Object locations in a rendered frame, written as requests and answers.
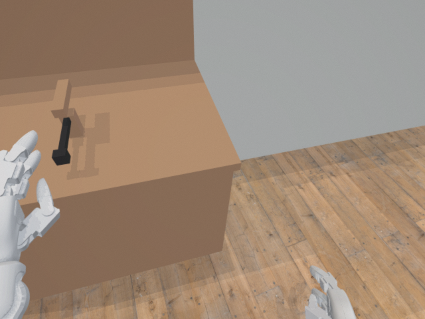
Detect tap lever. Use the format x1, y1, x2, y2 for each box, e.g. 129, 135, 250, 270
52, 118, 71, 165

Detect robot left hand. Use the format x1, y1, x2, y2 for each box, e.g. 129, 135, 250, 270
0, 130, 60, 263

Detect robot right hand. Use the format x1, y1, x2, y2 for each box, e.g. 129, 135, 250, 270
305, 265, 356, 319

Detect robot left forearm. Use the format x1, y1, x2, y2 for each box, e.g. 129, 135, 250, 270
0, 261, 30, 319

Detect counter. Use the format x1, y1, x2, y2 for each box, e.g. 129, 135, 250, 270
0, 0, 241, 301

